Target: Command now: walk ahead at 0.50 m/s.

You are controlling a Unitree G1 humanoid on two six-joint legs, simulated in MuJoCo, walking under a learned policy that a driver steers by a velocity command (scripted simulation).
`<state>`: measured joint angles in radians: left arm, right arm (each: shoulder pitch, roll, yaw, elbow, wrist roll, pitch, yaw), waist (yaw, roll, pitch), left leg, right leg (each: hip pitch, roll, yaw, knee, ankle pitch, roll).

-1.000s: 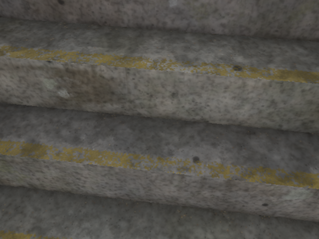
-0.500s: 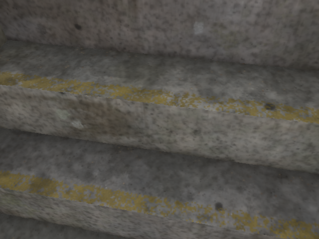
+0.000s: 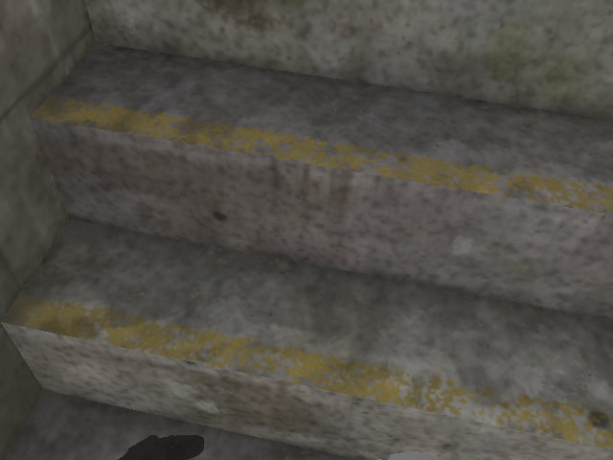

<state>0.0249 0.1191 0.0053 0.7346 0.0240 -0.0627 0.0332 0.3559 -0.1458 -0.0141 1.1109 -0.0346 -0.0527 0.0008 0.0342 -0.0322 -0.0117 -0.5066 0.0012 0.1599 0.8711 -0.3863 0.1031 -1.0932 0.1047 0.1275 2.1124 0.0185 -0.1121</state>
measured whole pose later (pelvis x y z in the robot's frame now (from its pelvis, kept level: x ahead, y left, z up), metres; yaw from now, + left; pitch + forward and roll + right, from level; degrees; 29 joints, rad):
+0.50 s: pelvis +0.19 +0.00 +0.16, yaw -2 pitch +1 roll -3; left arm 0.10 0.17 0.02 1.03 0.04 0.03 0.06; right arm 0.38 -0.13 -0.03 0.94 -0.04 -0.09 -0.02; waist -0.04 -0.02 -0.05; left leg -0.74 -0.06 -0.09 1.82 0.10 0.17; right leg -0.72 0.03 -0.20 1.17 -0.49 -0.13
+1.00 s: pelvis +0.36 +0.14 +0.28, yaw -5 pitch +6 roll +2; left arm 0.41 0.14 0.09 1.02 0.00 -0.11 0.05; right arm -0.09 -0.08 0.02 0.57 0.02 -0.04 -0.04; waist 0.09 -0.08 0.01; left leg -1.05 0.14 0.04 1.71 -0.74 -0.01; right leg -0.17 -0.18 0.04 0.33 -0.22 -0.04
